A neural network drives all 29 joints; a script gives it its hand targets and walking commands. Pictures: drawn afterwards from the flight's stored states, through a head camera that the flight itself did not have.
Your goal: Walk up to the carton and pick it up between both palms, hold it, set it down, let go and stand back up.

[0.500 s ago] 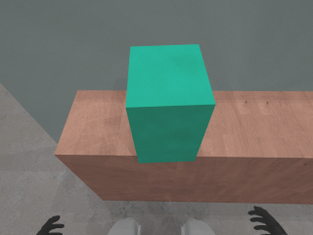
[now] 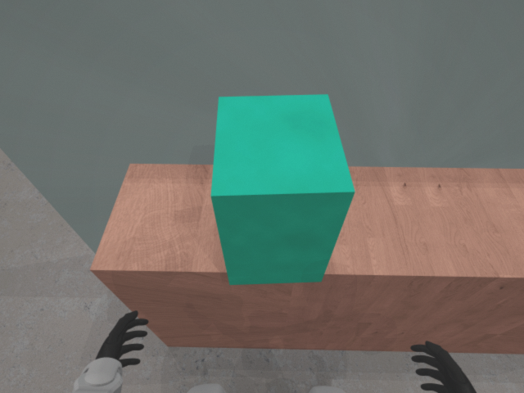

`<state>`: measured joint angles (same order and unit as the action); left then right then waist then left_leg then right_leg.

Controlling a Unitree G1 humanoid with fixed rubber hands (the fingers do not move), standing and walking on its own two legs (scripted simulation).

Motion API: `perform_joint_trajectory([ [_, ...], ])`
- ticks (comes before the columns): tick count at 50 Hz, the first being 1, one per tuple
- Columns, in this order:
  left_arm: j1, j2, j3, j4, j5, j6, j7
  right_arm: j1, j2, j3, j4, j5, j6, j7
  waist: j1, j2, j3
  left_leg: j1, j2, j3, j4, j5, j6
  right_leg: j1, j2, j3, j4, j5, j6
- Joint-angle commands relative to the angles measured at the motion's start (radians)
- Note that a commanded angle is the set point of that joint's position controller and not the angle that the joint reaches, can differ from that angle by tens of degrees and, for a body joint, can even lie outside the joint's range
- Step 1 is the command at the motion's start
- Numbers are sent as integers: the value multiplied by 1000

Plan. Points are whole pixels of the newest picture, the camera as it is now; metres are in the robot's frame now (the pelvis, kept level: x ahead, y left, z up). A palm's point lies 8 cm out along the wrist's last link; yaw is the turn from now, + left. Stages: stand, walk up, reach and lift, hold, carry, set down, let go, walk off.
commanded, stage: reach and lift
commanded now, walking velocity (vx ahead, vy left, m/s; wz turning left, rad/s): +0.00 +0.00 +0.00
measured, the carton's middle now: (274, 197) +0.41 -0.01 +0.03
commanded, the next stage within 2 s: none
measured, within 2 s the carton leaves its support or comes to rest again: neither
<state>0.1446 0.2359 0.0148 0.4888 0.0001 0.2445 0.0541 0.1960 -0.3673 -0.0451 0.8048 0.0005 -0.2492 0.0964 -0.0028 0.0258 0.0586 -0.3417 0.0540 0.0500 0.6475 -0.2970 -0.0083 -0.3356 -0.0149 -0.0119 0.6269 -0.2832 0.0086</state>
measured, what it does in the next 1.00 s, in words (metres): stands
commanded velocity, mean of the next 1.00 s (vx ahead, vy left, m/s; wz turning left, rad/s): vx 0.00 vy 0.00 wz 0.00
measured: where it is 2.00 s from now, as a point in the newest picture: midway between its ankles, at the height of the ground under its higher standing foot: outside the picture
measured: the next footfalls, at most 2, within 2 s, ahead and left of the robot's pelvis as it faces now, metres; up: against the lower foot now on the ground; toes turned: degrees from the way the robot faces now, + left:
none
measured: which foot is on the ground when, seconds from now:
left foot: down 0.00-1.00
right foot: down 0.00-1.00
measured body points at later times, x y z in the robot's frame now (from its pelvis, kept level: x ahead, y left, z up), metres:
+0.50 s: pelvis +0.00 -0.01 +0.01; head +0.01 -0.01 +0.46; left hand +0.20 +0.21 -0.05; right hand +0.17 -0.25 -0.05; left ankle +0.03 +0.13 -0.72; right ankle +0.03 -0.13 -0.72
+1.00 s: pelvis +0.01 -0.01 +0.01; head +0.02 -0.01 +0.46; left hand +0.22 +0.18 +0.00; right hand +0.21 -0.24 +0.00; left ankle +0.03 +0.13 -0.72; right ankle +0.03 -0.13 -0.72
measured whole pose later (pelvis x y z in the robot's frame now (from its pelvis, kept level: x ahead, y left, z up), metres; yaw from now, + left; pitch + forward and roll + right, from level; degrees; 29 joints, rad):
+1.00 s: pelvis +0.01 -0.01 +0.01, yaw +0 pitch +1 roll +0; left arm 0.27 0.11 -0.08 0.20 -0.08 -0.12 0.15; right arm 0.32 -0.24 -0.02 0.25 0.22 -0.24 0.06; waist 0.00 0.01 0.01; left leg -0.28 0.05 0.05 0.51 -0.23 -0.02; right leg -0.29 -0.01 -0.01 0.52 -0.24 0.01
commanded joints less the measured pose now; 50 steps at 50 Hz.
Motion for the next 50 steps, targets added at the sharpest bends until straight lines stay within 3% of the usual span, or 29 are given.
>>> perform_joint_trajectory([
  [1,43,84,32,-248,-21,-122,30,-28,-62,-93,-290,24,-80,-9,46,-147,-219,336,-61,23,-263,200,4,117,47,-14,-241,218,-25],
  [2,21,82,41,-250,-20,-128,36,-45,-48,-98,-305,29,-81,-8,61,-137,-214,321,-63,22,-267,189,5,127,44,-9,-244,202,-27],
  [6,-17,62,-11,-283,-45,-165,44,-57,-19,-91,-350,31,-66,-8,51,-101,-181,272,-60,42,-320,54,10,108,47,0,-271,62,-36],
  [7,-20,58,-5,-262,-47,-171,42,-62,-13,-91,-375,26,-59,-14,48,-121,-175,259,-65,49,-325,29,22,125,45,-3,-274,37,-31],
  [9,-41,43,-17,-300,-59,-193,49,-55,4,-87,-412,39,-59,-10,50,-111,-176,259,-65,49,-327,11,19,109,43,1,-280,12,-35],
  [10,-33,46,-20,-296,-73,-199,52,-59,9,-90,-431,41,-55,-12,55,-135,-173,257,-66,45,-327,14,21,100,37,3,-275,17,-33],
  [11,-19,38,-33,-274,-74,-191,49,-49,9,-83,-418,46,-43,-18,43,-125,-154,263,-66,46,-335,6,22,105,38,8,-287,3,-36],
  [12,-20,45,-33,-301,-75,-205,46,-37,9,-76,-441,48,-43,-22,35,-165,-166,324,-78,48,-308,3,23,53,18,13,-305,-34,-46],
  [14,-35,20,-57,-345,-105,-217,58,-68,16,-70,-511,62,-37,-21,50,-161,-183,372,-77,36,-307,12,8,3,21,3,-311,-43,-53],
  [16,-33,13,-68,-346,-117,-228,67,-65,28,-71,-540,72,-30,-20,42,-119,-182,317,-66,39,-335,13,12,48,35,4,-296,-13,-44],
  [19,-3,8,-69,-349,-117,-244,68,-34,52,-39,-565,81,-14,-26,53,-121,-142,318,-77,46,-335,1,17,51,21,24,-317,-50,-42],
  [20,13,1,-80,-363,-128,-247,71,-31,61,-41,-606,83,-13,-26,52,-134,-163,325,-73,37,-339,20,14,56,25,17,-312,-27,-41],
  [22,39,-9,-81,-378,-125,-267,80,-6,68,-36,-611,89,-11,-25,49,-97,-186,323,-62,33,-349,69,7,95,39,16,-297,39,-31],
  [25,70,-32,-101,-419,-134,-296,87,4,70,-21,-686,119,-19,-22,62,-124,-205,342,-60,19,-339,141,-3,107,48,12,-297,102,-34],
  [26,86,-37,-108,-412,-135,-305,81,27,76,-16,-683,118,-20,-26,45,-134,-198,355,-63,17,-337,147,0,116,46,17,-302,103,-31],
  [27,91,-30,-106,-408,-139,-310,78,32,88,3,-695,121,-18,-32,51,-141,-198,338,-65,19,-336,161,-1,130,46,19,-302,124,-24],
  [29,81,-42,-123,-465,-144,-338,85,25,94,17,-717,142,-32,-25,48,-104,-249,364,-64,5,-321,211,-11,137,49,21,-288,173,-30],
  [30,82,-43,-113,-459,-142,-343,89,25,89,16,-744,150,-39,-27,62,-101,-228,357,-65,9,-327,199,-12,132,48,25,-298,140,-35],
  [31,113,-58,-132,-445,-147,-344,91,27,87,22,-746,152,-42,-28,45,-113,-209,367,-61,3,-320,259,-14,137,57,17,-291,206,-36],
  [37,124,-75,-123,-549,-140,-409,97,64,106,73,-825,201,-73,-36,59,-124,-274,366,-67,-5,-294,402,-18,209,59,35,-274,354,-24],
  [40,133,-90,-134,-559,-128,-420,99,80,109,98,-828,217,-75,-35,55,-100,-256,371,-69,-7,-297,387,-18,191,60,32,-288,310,-34],
  [44,104,-96,-152,-593,-147,-450,100,64,92,95,-897,228,-91,-38,68,-133,-258,349,-63,-4,-291,389,-18,188,62,39,-286,302,-35],
  [46,81,-113,-164,-595,-153,-450,106,57,79,99,-878,244,-91,-37,69,-105,-258,344,-64,-10,-288,395,-25,172,67,32,-280,292,-41],
  [50,24,-112,-178,-559,-162,-414,115,-7,98,92,-929,240,-57,-44,61,-115,-219,332,-54,-9,-316,264,-15,148,58,36,-299,183,-45],
])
